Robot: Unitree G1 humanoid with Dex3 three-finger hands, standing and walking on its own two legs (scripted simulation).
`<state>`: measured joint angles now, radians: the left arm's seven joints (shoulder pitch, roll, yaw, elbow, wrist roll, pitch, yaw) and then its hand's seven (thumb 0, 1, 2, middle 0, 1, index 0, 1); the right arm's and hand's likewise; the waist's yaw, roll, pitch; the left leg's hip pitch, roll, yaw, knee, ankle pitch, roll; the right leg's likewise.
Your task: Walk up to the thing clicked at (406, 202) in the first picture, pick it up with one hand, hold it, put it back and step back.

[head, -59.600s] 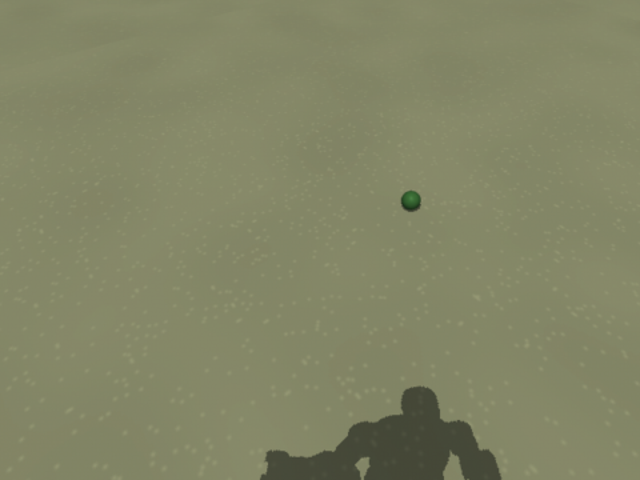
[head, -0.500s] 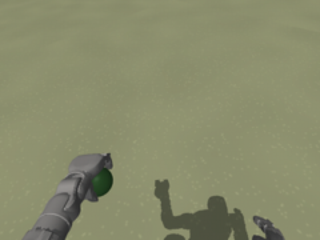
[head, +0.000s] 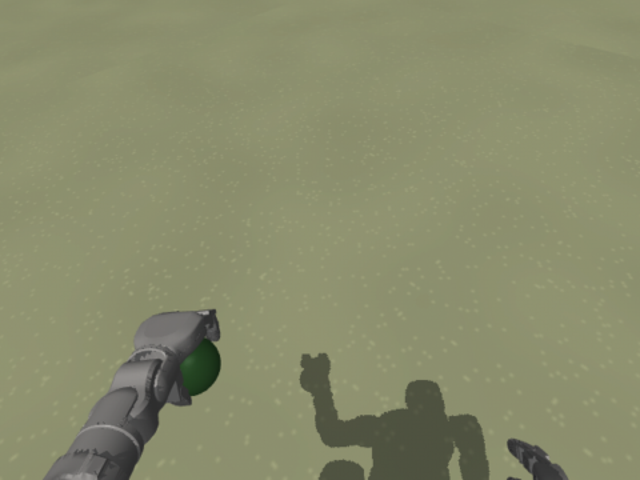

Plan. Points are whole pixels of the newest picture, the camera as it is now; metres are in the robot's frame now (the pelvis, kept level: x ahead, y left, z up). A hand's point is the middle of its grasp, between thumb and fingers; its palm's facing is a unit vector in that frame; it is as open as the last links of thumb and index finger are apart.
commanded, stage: crouch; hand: left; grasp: from above
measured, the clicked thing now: (190, 365) +0.32 +0.22 -0.07
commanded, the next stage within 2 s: lower in 1.82 s
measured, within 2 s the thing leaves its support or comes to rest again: neither
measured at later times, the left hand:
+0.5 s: hand (211, 376) +0.38 +0.25 -0.25, palm faces -0.40 +0.03 -0.91, open 11.1 cm
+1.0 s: hand (229, 394) +0.42 +0.27 -0.47, palm faces -0.43 -0.02 -0.90, open 11.0 cm
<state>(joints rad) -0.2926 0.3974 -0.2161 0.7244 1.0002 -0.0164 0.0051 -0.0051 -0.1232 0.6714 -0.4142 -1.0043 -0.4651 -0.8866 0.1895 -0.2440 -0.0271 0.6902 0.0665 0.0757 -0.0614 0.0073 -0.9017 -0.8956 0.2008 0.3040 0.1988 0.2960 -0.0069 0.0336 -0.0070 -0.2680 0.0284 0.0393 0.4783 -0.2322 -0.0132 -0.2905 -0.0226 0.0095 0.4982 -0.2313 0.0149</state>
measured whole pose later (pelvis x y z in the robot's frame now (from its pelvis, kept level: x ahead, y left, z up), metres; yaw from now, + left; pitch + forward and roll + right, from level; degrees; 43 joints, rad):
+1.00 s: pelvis -0.07 +0.01 -0.32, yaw -2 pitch +39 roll -6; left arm -0.97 0.68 0.06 1.34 1.24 -0.15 0.30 -0.01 -0.12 0.61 -0.45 -0.99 -0.51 -0.88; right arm 0.19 -0.25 0.01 0.71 -0.09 -0.05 0.07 0.00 -0.91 -0.90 0.20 0.30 0.20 0.30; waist -0.23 0.02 -0.14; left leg -2.04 0.02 -0.08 2.03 -0.67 0.00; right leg -1.98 -0.03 -0.04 1.96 -0.65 0.03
